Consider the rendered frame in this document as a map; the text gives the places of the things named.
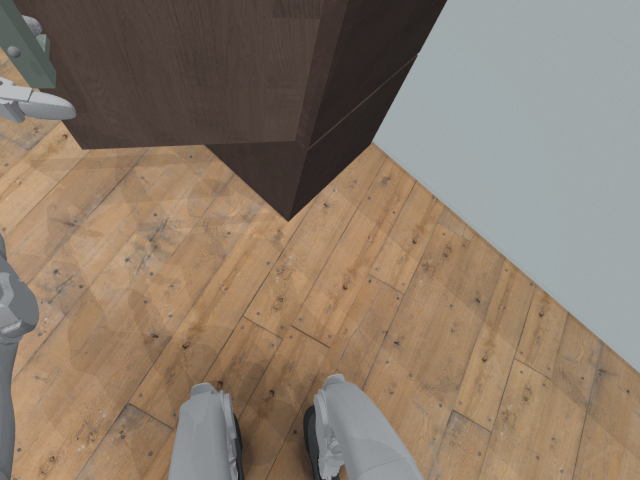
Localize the robot left upper arm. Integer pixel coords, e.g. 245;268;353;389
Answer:
0;256;39;480

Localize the right robot foot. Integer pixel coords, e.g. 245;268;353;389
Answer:
303;405;340;480

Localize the handle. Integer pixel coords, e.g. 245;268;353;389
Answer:
0;0;56;89

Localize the cupboard door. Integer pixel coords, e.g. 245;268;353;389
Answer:
12;0;324;150

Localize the left robot hand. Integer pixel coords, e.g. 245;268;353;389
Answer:
0;15;76;123

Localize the right robot thigh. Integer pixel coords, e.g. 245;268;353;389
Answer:
314;382;425;480

